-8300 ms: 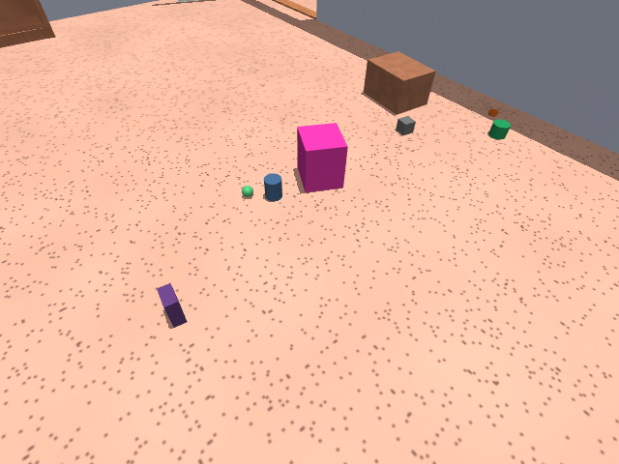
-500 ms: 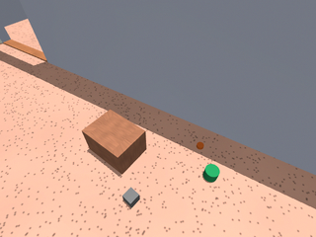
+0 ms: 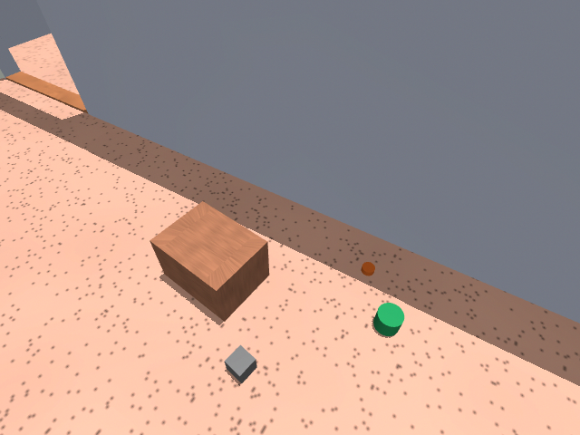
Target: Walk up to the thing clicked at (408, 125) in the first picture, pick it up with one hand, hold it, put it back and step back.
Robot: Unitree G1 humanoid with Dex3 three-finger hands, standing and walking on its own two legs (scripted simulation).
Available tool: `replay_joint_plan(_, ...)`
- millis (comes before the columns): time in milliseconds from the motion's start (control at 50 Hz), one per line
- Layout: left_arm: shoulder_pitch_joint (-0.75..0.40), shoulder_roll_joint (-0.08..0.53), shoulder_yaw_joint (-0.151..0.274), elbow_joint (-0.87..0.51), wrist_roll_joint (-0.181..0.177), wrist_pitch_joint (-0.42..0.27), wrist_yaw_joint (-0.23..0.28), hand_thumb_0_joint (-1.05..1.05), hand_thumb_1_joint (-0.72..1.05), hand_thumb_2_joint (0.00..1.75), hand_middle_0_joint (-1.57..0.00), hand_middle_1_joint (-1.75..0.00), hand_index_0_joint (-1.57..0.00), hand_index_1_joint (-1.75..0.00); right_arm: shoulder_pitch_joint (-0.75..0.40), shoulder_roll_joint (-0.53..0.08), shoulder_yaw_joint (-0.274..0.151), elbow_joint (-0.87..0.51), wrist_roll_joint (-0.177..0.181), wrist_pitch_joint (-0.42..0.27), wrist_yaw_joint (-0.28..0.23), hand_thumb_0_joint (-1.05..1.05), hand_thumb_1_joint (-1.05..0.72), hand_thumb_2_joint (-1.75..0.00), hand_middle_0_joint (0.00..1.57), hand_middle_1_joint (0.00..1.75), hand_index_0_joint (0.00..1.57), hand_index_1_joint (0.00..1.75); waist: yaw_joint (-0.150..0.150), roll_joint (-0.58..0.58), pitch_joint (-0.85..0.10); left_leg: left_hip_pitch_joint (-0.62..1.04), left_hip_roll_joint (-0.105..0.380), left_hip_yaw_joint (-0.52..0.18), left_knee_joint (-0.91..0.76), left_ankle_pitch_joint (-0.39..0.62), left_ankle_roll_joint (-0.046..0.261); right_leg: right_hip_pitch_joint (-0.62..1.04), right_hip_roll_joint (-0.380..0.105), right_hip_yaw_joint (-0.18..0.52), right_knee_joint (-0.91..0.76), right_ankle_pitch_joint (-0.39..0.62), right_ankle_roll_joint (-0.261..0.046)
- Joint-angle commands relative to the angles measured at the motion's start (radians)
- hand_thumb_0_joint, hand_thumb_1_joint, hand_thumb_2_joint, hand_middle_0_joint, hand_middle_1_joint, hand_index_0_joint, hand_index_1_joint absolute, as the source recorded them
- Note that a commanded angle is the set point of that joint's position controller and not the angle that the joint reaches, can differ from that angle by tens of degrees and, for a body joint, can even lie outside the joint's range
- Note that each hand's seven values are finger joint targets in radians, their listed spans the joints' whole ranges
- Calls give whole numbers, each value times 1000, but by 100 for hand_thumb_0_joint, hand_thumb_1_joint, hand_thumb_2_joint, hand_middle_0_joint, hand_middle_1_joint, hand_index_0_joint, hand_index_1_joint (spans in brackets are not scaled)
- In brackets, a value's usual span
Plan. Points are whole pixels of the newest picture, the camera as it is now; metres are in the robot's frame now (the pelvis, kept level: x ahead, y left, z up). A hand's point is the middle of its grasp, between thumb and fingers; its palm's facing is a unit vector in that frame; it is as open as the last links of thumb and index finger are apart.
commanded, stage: stand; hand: left
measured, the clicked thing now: (241, 364) +0.50 +0.16 -0.75
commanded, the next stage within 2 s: walk up in 0.62 s
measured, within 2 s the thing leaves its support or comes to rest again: neither
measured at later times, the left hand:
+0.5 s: hand out of the picture +0.07 +0.25 -0.16, palm faces -0.03 -0.94 -0.34, open 7.4 cm
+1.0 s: hand out of the picture +0.09 +0.20 -0.16, palm faces -0.04 -0.91 -0.41, open 7.4 cm
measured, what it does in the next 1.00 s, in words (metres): steps on the spot: right foot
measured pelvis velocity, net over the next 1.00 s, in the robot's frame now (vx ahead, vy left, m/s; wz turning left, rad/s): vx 0.04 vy -0.08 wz -0.03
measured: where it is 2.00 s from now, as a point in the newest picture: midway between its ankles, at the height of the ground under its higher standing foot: outside the picture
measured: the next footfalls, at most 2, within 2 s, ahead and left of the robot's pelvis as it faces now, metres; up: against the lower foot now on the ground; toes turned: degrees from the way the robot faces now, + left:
right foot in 0.92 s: +0.13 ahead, -0.20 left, +0.00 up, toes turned -3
left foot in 1.38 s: +0.11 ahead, +0.10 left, +0.00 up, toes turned +0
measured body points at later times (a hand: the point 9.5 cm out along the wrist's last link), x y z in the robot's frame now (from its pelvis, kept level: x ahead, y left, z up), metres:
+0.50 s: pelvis +0.00 +0.00 +0.00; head +0.00 +0.00 +0.45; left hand +0.07 +0.30 -0.13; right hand +0.07 -0.30 -0.13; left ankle +0.00 +0.13 -0.75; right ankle -0.02 -0.13 -0.75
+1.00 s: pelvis +0.04 -0.08 -0.02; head +0.06 -0.10 +0.43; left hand +0.09 +0.25 -0.13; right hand +0.06 -0.41 -0.16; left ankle +0.01 +0.10 -0.73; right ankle +0.09 -0.20 -0.75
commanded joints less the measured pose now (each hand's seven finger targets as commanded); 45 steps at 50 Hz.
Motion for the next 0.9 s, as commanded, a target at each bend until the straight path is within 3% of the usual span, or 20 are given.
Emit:
replay_joint_plan(0,-31,210,37,-57,-3,-20,16,0,90,90,-20,-30,-20,-30,-42,-216,-40,-58,0,-22,-13,0,-90,-90,20,30,20,30,0,0,-80,31,124,-93,-27,210,26,2,-120,93,-47,203,-25)
replay_joint_plan(120,-27,210,36,-57,-6,-18,16,0,90,90,-20,-30,-20,-30,-41,-215,-41,-57,2,-20,-13,0,-90,-90,20,30,20,30,1,3,-64,19,125,-96,-36,178,25,-2,-117,94,-53,152,-28)
replay_joint_plan(580,-23,220,41,-62,-2,-17,16,0,90,90,-20,-30,-20,-30,-38,-208,-43,-66,0,-20,-12,0,-90,-90,20,30,20,30,0,5,-62,20,121,-94,-46,140,29,-6,-117,100,-53,133,-32)
replay_joint_plan(600,0,266,95,-109,14,-7,-7,0,90,90,-20,-30,-20,-30,69,-274,-86,-80,-8,-35,-13,0,-90,-90,20,30,20,30,-18,-53,-113,75,99,-98,-4,-160,82,-34,-36,54,49,-160,-63)
replay_joint_plan(620,-25,245,93,-122,23,2,-16,0,90,90,-20,-30,-20,-30,135,-307,-103,-63,-16,-39,-13,0,-90,-90,20,30,20,30,-48,12,-63,113,152,-184,-55,-368,119,-189,-14,28,140,-292,-66)
replay_joint_plan(640,-48,228,96,-134,28,13,-23,0,90,90,-20,-30,-20,-30,175,-337,-122,-55,-20,-38,-18,0,-90,-90,20,30,20,30,-72,94,19,124,243,-312,-141,-526,165,-350,10,0,303,-326,-53)
replay_joint_plan(660,-50,236,105,-159,35,25,-30,0,90,90,-20,-30,-20,-30,171,-363,-138,-73,-22,-43,-23,0,-90,-90,20,30,20,30,-76,106,77,86,351,-414,-198,-543,226,-460,-12,67,469,-347,-44)
replay_joint_plan(700,13,246,119,-172,27,30,-39,0,90,90,-20,-30,-20,-30,113,-372,-149,-123,-24,-58,-28,0,-90,-90,20,30,20,30,-24,95,112,8,391,-427,-198,-475,261,-471,-66,154,584,-297,-53)
replay_joint_plan(740,43,237,119,-185,16,26,-53,0,90,90,-20,-30,-20,-30,66,-336,-140,-162,-30,-70,-27,0,-90,-90,20,30,20,30,8,111,88,27,336,-310,-155,-340,233,-453,-85,179,538,-277,-52)
replay_joint_plan(760,40,236,119,-189,17,25,-60,0,90,90,-20,-30,-20,-30,67,-317,-140,-179,-36,-69,-22,0,-90,-90,20,30,20,30,-4,125,75,23,303,-258,-138,-302,220,-429,-76,147,498,-271,-44)
replay_joint_plan(800,57,216,116,-197,15,20,-65,0,90,90,-20,-30,-20,-30,51,-311,-140,-209,-40,-64,-12,0,-90,-90,20,30,20,30,4,183,66,-50,262,-170,-96,-241,199,-309,-65,101,396,-223,-34)
replay_joint_plan(840,133,190,111,-172,12,10,-54,0,90,90,-20,-30,-20,-30,-8,-282,-131,-234,-39,-47,-4,0,-90,-90,20,30,20,30,48,187,28,-151,192,-67,9,-157,152,-112,-20,32,263,-83,-30)
replay_joint_plan(860,186,186,112,-146,14,1,-42,0,90,90,-20,-30,-20,-30,-15,-256,-123,-243,-34,-34,-1,0,-90,-90,20,30,20,30,67,149,5,-214,150,-15,121,-113,129,11,18,-12,183,11,-17)
replay_joint_plan(880,244,215,122,-120,14,-7,-27,0,90,90,-20,-30,-20,-30,12,-202,-105,-247,-25,-21,-3,0,-90,-90,20,30,20,30,82,33,-26,-268,91,26,258,-171,95,106,39,-2,152,47,-3)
